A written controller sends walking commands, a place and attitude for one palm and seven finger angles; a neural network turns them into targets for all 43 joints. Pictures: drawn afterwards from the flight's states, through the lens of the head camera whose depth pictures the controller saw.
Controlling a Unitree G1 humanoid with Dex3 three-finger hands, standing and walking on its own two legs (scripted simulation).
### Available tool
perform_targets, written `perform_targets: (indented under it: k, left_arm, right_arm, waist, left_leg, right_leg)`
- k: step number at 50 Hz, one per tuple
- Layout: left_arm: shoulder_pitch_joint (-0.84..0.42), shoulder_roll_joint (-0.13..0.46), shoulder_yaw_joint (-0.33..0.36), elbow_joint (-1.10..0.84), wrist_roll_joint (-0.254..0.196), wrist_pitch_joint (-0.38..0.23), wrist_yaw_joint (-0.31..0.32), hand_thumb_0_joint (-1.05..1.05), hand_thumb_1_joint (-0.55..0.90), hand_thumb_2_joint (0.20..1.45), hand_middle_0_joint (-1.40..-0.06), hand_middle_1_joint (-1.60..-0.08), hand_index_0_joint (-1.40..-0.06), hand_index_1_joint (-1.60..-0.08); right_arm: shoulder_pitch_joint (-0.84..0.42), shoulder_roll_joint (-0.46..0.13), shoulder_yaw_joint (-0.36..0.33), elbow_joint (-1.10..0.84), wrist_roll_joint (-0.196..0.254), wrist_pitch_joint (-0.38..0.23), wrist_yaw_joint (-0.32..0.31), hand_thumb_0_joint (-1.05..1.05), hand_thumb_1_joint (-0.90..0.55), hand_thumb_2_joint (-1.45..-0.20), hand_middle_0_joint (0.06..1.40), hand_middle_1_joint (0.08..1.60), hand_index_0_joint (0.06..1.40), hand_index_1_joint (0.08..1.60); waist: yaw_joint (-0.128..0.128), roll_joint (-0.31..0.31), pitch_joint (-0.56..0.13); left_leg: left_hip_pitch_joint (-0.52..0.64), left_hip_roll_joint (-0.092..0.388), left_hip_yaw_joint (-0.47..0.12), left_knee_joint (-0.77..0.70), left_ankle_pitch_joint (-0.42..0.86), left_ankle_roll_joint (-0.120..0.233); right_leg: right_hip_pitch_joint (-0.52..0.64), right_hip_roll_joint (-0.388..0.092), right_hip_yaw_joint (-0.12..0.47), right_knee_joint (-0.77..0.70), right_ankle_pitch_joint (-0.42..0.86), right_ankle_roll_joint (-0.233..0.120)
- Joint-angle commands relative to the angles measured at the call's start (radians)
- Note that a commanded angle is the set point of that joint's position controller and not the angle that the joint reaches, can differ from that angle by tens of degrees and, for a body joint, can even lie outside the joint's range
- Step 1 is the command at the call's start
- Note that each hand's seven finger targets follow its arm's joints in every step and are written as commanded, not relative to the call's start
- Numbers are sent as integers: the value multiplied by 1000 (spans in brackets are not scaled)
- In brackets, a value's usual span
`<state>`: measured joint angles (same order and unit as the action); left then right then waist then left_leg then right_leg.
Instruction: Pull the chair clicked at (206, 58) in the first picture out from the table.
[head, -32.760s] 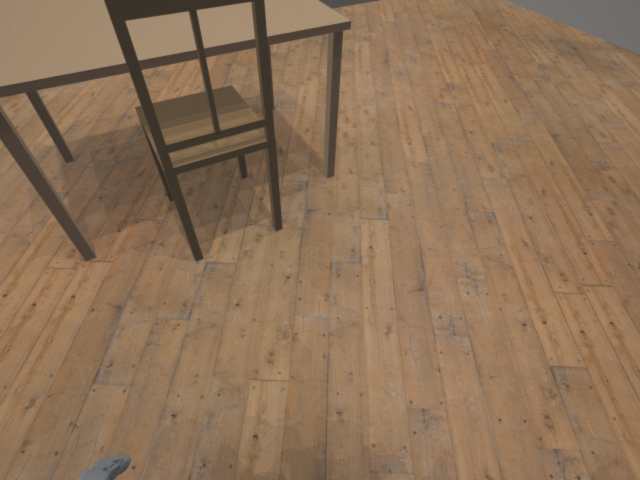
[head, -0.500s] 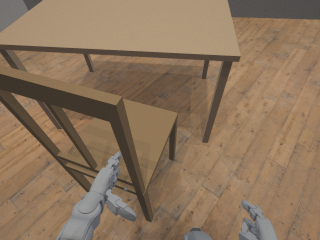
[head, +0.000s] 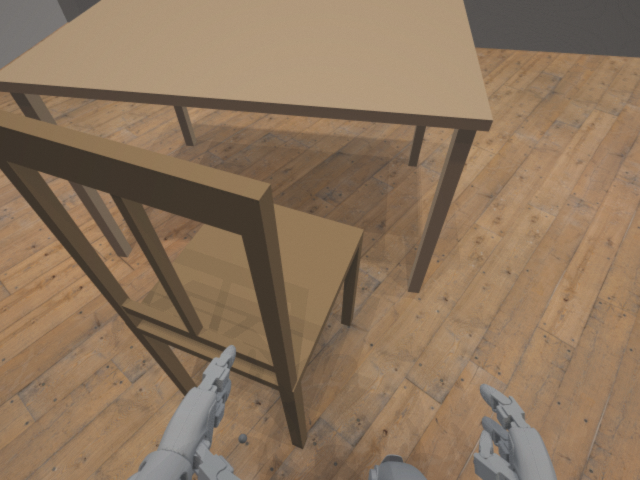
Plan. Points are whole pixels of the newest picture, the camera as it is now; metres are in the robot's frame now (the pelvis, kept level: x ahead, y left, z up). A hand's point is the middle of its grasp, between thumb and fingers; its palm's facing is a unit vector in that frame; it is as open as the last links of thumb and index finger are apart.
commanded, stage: draw the hand back to the body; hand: left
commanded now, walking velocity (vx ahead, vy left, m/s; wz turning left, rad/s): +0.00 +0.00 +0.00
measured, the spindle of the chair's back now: (167, 275) +0.40 +0.24 +0.00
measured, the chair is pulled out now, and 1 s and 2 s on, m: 0.31 0.31 0.31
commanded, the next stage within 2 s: step back with the hand held close in 1.58 s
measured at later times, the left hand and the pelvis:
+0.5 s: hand (171, 401) +0.19 +0.15 +0.10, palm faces -0.08 -0.99 -0.10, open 17.4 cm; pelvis +0.00 +0.00 -0.01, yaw +0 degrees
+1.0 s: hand (48, 330) +0.22 +0.23 +0.18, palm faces +0.35 -0.85 -0.38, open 12.3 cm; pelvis +0.03 +0.01 +0.04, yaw -1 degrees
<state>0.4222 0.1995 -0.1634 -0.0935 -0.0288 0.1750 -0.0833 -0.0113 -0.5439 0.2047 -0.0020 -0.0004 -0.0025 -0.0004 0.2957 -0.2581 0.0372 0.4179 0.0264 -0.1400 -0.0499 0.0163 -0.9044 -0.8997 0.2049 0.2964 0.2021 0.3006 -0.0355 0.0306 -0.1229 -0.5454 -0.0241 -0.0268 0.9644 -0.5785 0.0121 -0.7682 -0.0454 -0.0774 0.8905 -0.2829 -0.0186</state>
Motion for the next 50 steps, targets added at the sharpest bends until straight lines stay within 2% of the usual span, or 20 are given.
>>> perform_targets:
  k: [1,2,6,9,12,13,16,20,22,23,25,26,27,29,34,37,42,43,45,50]
  left_arm:
    - [-170,-37,69,-425,-139,-241,5,0,-550,200,0,0,0,0]
    - [-126,18,97,-376,-128,-320,0,0,-550,200,0,0,0,0]
    - [-7,20,134,-390,-151,-506,-21,0,-550,200,0,0,0,0]
    - [42,21,144,-326,-122,-636,-25,0,-550,200,0,0,0,0]
    - [134,35,128,-297,-87,-554,-58,0,-550,200,0,0,0,0]
    - [121,41,114,-338,-92,-509,-75,0,-550,200,0,0,0,0]
    - [61,117,186,-479,-134,-411,-93,0,-550,200,0,0,0,0]
    - [66,141,300,-585,-220,-429,-61,0,-550,200,0,0,0,0]
    - [72,151,330,-570,-231,-454,-51,0,-477,235,-10,-15,-10,-15]
    - [72,123,310,-547,-236,-461,-57,0,-441,252,-15,-23,-15,-23]
    - [102,120,304,-487,-226,-450,-77,0,-369,287,-25,-37,-25,-37]
    - [198,231,343,-468,-86,-370,52,0,-332,305,-30,-45,-30,-45]
    - [219,170,314,-497,-67,-332,107,0,-296,322,-35,-53,-35,-53]
    - [215,128,279,-518,-56,-310,143,0,-224,357,-45,-68,-45,-68]
    - [148,228,351,-605,-30,-298,208,0,-43,445,-70,-105,-70,-105]
    - [104,277,407,-636,-21,-295,233,0,66,497,-85,-128,-85,-128]
    - [93,253,431,-577,-22,-300,237,0,248,585,-110,-165,-110,-165]
    - [93,246,434,-553,-26,-302,236,0,284,603,-115,-173,-115,-173]
    - [90,247,457,-531,-29,-311,231,0,356,637,-125,-187,-125,-187]
    - [58,292,537,-551,-35,-332,227,0,538,725,-150,-225,-150,-225]
  right_arm:
    - [-85,-83,-53,-157,-1,-113,-14,0,-900,-900,200,300,200,300]
    - [-86,-87,-52,-120,-4,-141,-12,0,-900,-900,200,300,200,300]
    - [-70,-73,-67,-80,-1,-189,18,0,-900,-900,200,300,200,300]
    - [-99,-66,-82,-54,-10,-188,54,0,-900,-900,200,300,200,300]
    - [-119,-85,-88,-102,8,-152,64,0,-900,-900,200,300,200,300]
    - [-124,-92,-83,-128,16,-138,61,0,-900,-900,200,300,200,300]
    - [-130,-98,-70,-166,28,-113,24,0,-900,-900,200,300,200,300]
    - [-106,-79,-61,-139,31,-133,-12,0,-900,-900,200,300,200,300]
    - [-99,-80,-57,-113,32,-146,-15,0,-900,-900,200,300,200,300]
    - [-94,-76,-56,-102,34,-155,-14,0,-900,-900,200,300,200,300]
    - [-97,-81,-57,-87,36,-161,-11,0,-900,-900,200,300,200,300]
    - [-65,-72,-86,-105,11,-111,-37,0,-900,-900,200,300,200,300]
    - [-73,-65,-80,-121,7,-97,-43,0,-900,-900,200,300,200,300]
    - [-80,-61,-74,-115,3,-81,-42,0,-900,-900,200,300,200,300]
    - [-90,-70,-71,-108,-4,-78,-66,0,-900,-900,200,300,200,300]
    - [-103,-74,-68,-90,-5,-95,-77,0,-900,-900,200,300,200,300]
    - [-115,-68,-65,-45,-2,-115,-72,0,-900,-900,200,300,200,300]
    - [-116,-63,-63,-34,-4,-117,-70,0,-900,-900,200,300,200,300]
    - [-126,-68,-69,-21,-3,-118,-64,0,-900,-900,200,300,200,300]
    - [-148,-68,-74,6,-7,-128,-49,0,-900,-900,200,300,200,300]
  waist:
    - [-23,-115,-133]
    - [-7,-88,-147]
    - [28,18,-193]
    - [31,-5,-153]
    - [36,13,-135]
    - [27,6,-138]
    - [21,-48,-166]
    - [31,-95,-195]
    - [35,-63,-171]
    - [22,-58,-143]
    - [21,-42,-102]
    - [76,-3,-118]
    - [58,28,-64]
    - [54,28,-24]
    - [61,-17,-35]
    - [73,31,-20]
    - [80,41,38]
    - [81,13,59]
    - [85,-32,65]
    - [99,-8,43]
  left_leg:
    - [-206,-29,-16,-113,244,-2]
    - [-218,-23,-14,-99,245,-7]
    - [-216,-18,-13,-81,306,-35]
    - [-304,-8,-12,-31,285,-42]
    - [-299,-3,-1,-92,182,-27]
    - [-292,-4,-2,-114,148,-21]
    - [-266,-4,-12,-144,112,-5]
    - [-214,-3,-9,-141,209,-1]
    - [-193,-2,-9,-149,237,-7]
    - [-178,0,-11,-159,243,-11]
    - [-169,4,-10,-178,239,-13]
    - [-134,21,11,-244,207,-11]
    - [-135,8,19,-263,197,-12]
    - [-118,15,18,-284,199,-12]
    - [-15,20,21,-337,269,2]
    - [40,22,19,-374,315,0]
    - [115,28,20,-439,373,-10]
    - [121,31,19,-455,374,-11]
    - [141,35,22,-474,388,-8]
    - [201,41,25,-517,478,-13]
  right_leg:
    - [239,22,4,-78,-28,4]
    - [237,23,14,-55,-32,-7]
    - [214,20,7,12,19,-18]
    - [139,20,10,73,-6,-22]
    - [176,20,20,16,-105,-20]
    - [201,18,23,-9,-133,-14]
    - [267,16,28,-53,-177,-1]
    - [345,24,21,-89,-87,7]
    - [347,30,13,-97,-58,2]
    - [338,28,4,-103,-44,5]
    - [336,27,1,-119,-47,6]
    - [415,3,59,-145,-48,-2]
    - [415,-1,49,-177,-49,-1]
    - [428,-4,39,-195,-52,-2]
    - [527,-1,36,-250,12,-2]
    - [573,0,38,-276,57,-5]
    - [613,5,32,-323,99,-3]
    - [620,5,29,-332,100,-1]
    - [639,9,31,-348,114,0]
    - [705,6,35,-377,195,-3]
